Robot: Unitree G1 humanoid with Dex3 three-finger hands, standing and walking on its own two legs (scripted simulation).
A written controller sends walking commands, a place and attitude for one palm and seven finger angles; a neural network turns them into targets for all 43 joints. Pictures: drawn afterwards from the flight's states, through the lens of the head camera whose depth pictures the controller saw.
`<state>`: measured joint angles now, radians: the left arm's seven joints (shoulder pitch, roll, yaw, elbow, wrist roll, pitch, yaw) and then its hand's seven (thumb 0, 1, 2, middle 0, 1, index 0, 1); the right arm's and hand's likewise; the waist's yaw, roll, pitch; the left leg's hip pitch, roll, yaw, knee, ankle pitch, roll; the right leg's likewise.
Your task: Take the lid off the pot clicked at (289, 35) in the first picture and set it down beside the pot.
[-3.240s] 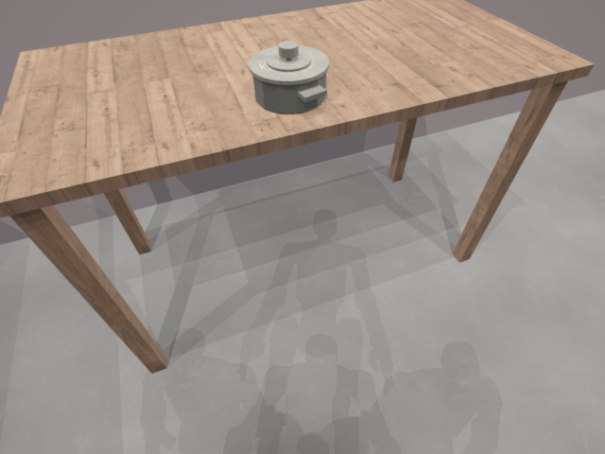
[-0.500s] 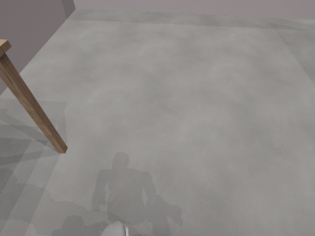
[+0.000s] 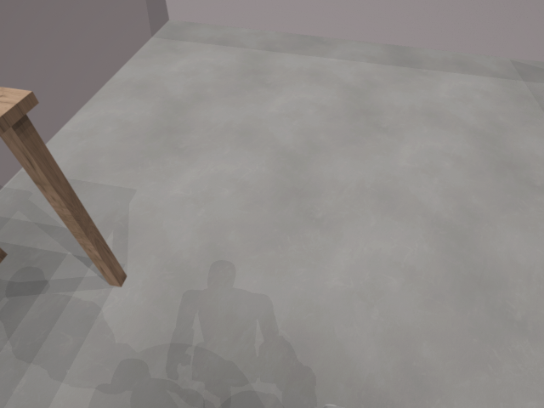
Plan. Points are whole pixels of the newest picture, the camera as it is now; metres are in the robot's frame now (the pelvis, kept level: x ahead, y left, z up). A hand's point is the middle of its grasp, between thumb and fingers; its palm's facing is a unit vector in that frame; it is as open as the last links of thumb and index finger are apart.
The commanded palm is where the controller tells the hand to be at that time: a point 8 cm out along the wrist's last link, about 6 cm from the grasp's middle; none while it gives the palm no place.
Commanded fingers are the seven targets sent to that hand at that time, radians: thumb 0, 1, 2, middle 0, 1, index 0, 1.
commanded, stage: turn to face it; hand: left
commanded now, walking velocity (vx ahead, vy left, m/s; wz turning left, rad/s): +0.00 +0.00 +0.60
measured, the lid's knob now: out of the picture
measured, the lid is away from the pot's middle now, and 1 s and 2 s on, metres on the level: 0.00 0.00 0.00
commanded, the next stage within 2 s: none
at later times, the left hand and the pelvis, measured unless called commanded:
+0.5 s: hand out of the picture +0.00 +0.17 -0.18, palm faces +0.38 -0.89 -0.24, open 7.3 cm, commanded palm none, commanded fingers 0.00 0.90 0.90 -0.20 -0.30 -0.20 -0.30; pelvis +0.04 -0.04 -0.01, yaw +19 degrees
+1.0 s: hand out of the picture +0.01 +0.15 -0.14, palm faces +0.60 -0.73 -0.33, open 7.4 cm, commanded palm none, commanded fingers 0.00 0.90 0.90 -0.20 -0.30 -0.20 -0.30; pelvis +0.06 -0.08 -0.01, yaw +39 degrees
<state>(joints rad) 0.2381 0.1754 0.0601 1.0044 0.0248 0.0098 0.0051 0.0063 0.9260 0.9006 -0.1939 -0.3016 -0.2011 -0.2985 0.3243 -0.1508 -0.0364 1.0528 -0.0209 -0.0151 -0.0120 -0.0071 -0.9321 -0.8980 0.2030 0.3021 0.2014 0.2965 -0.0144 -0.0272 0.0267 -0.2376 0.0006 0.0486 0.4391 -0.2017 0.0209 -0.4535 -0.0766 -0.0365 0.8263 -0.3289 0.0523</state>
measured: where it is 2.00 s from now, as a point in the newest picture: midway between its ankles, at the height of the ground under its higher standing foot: outside the picture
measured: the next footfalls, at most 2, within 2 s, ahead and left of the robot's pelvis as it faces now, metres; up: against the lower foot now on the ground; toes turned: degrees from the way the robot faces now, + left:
right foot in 0.10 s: +0.11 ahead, -0.14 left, +0.00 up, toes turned -1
left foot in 0.54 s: +0.06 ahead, +0.10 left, +0.00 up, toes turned +27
